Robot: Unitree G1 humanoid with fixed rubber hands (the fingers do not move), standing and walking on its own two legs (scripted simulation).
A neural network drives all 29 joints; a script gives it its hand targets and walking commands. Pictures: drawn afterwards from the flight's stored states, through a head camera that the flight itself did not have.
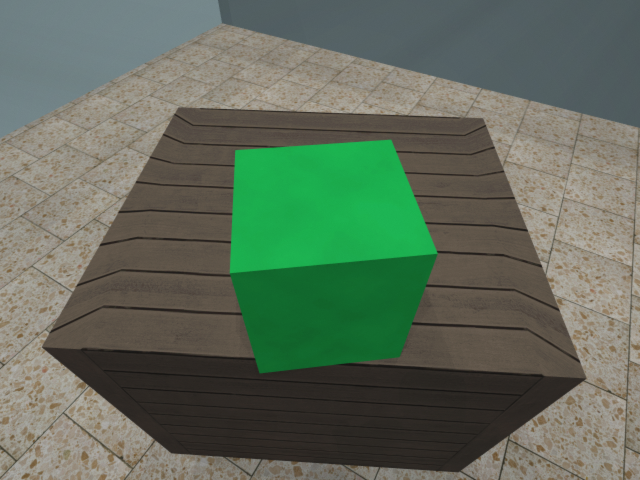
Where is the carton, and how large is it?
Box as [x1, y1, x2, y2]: [230, 140, 437, 372]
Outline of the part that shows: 391,140 235,150 230,275 259,372 399,356 437,253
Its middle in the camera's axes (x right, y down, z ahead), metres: +0.00 +0.04 +0.54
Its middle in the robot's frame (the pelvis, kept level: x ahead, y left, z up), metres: +0.39 +0.01 +0.04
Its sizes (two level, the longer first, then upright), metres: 0.210 0.200 0.250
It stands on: a pedestal, 0.69 m high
